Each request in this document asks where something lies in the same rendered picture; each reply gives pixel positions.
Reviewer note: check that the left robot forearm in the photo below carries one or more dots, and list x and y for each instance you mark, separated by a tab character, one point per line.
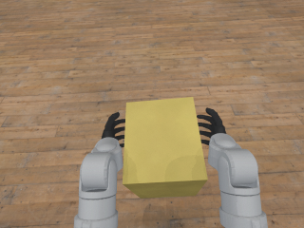
98	186

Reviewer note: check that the right robot forearm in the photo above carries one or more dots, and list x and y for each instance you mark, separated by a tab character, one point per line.
238	183

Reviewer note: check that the robot right hand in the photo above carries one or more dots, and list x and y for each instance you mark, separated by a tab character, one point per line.
216	125

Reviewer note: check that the robot left hand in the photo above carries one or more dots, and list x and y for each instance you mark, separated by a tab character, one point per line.
110	130

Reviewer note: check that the carton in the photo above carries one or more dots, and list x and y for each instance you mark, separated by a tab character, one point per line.
162	153

